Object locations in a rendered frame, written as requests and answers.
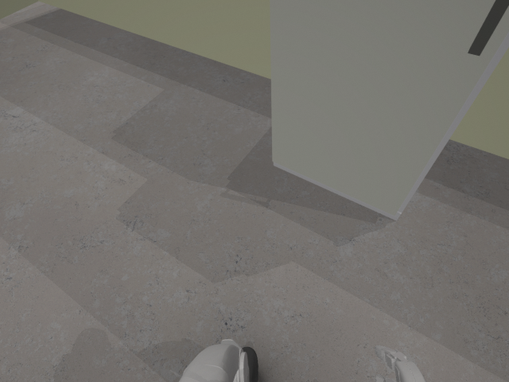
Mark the fridge door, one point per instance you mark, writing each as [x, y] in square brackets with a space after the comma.
[363, 91]

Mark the handle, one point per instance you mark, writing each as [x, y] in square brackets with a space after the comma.
[488, 27]

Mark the robot left foot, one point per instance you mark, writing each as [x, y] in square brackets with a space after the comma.
[252, 363]

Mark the robot right hand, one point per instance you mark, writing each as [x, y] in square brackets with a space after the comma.
[405, 371]

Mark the left robot thigh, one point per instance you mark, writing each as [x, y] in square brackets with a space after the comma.
[218, 363]

